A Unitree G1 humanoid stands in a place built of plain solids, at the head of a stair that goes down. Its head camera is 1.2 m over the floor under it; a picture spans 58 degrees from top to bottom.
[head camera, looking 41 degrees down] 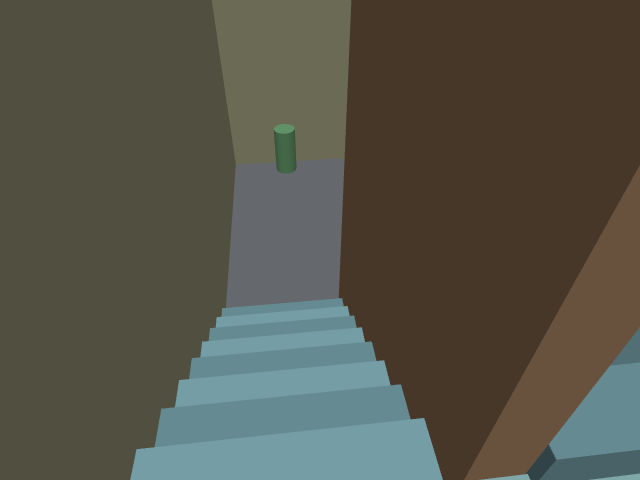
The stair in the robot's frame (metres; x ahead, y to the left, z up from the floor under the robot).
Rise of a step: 0.17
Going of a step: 0.22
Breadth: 0.91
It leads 6 degrees to the left of straight ahead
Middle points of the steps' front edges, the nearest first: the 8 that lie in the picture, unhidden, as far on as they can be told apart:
0.63 0.11 -0.16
0.85 0.14 -0.33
1.07 0.16 -0.50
1.29 0.19 -0.66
1.51 0.21 -0.83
1.73 0.23 -0.99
1.95 0.26 -1.16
2.17 0.28 -1.32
